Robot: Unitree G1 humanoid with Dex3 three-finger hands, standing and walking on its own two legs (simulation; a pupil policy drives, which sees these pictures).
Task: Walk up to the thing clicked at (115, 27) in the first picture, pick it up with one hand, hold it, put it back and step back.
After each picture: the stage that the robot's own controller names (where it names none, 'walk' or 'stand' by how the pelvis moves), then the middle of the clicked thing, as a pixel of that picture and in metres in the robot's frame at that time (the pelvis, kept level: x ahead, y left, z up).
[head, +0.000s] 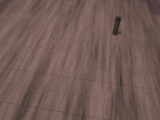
stand; (116, 26) +1.71 -0.46 -0.66
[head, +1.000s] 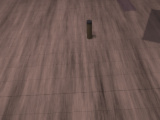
walk; (89, 29) +1.63 -0.02 -0.63
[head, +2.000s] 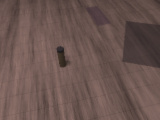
walk; (61, 57) +1.12 +0.25 -0.64
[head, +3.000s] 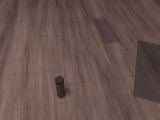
walk; (60, 87) +0.72 +0.19 -0.63
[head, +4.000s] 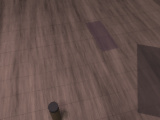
stand; (55, 113) +0.48 +0.20 -0.63
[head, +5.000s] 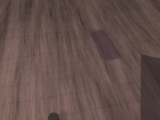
stand; out of the picture +0.43 +0.19 -0.64
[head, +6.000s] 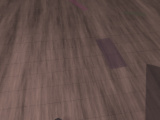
stand; out of the picture +0.43 +0.17 -0.65
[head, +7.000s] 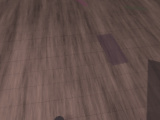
stand; out of the picture +0.43 +0.17 -0.66
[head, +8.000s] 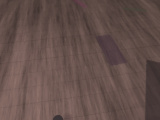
stand; out of the picture +0.45 +0.18 -0.66
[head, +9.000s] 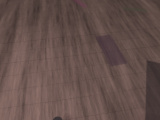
stand; out of the picture +0.43 +0.18 -0.66
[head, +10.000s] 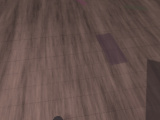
go down; out of the picture +0.43 +0.17 -0.66
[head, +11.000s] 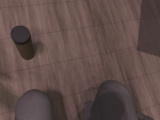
go down; (24, 45) +0.53 +0.18 -0.30
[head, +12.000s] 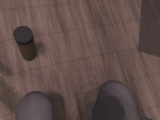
approach; (26, 46) +0.54 +0.17 -0.29
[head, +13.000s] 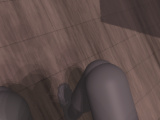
close in; out of the picture +0.54 +0.22 -0.18
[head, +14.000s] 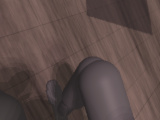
close; out of the picture +0.53 +0.24 -0.19
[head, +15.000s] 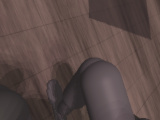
lift; out of the picture +0.48 +0.21 -0.19
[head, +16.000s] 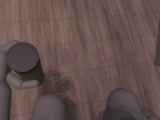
lift; (30, 70) +0.37 +0.17 -0.04
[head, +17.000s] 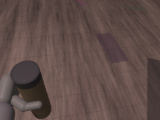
hold; (35, 94) +0.30 +0.16 +0.06
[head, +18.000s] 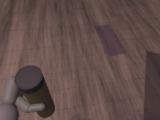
hold; (39, 96) +0.30 +0.15 +0.02
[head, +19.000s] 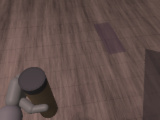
crouch; (42, 96) +0.31 +0.14 +0.02
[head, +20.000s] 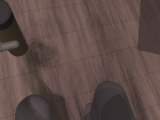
crouch; (9, 34) +0.50 +0.16 -0.05
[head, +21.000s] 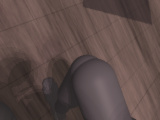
lower; out of the picture +0.51 +0.22 -0.19
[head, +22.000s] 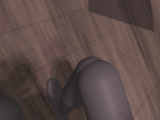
lower; out of the picture +0.50 +0.22 -0.19
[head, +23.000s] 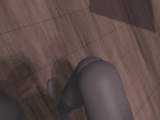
lower; out of the picture +0.49 +0.21 -0.19
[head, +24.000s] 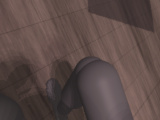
lower; out of the picture +0.49 +0.21 -0.19
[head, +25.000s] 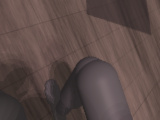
loosen; out of the picture +0.49 +0.19 -0.19
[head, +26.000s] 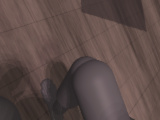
withdraw; out of the picture +0.49 +0.20 -0.20
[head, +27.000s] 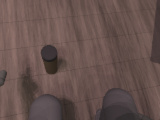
walk; (50, 61) +0.50 +0.12 -0.32
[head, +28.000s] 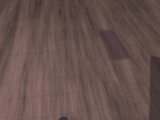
stand; out of the picture +0.41 +0.12 -0.60
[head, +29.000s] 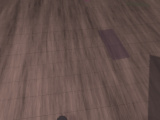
stand; out of the picture +0.42 +0.13 -0.60
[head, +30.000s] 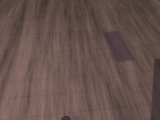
stand; out of the picture +0.41 +0.12 -0.63
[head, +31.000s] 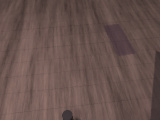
walk; out of the picture +0.43 +0.12 -0.65
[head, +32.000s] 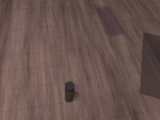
walk; (69, 92) +0.58 +0.06 -0.64
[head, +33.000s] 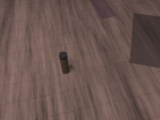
walk; (64, 63) +0.88 +0.21 -0.62
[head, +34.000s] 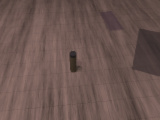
stand; (73, 62) +1.08 +0.10 -0.64
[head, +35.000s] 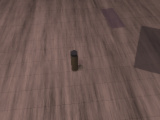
stand; (74, 61) +1.07 +0.09 -0.66
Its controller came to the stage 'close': yes
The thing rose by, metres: 0.67
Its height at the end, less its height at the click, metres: +0.00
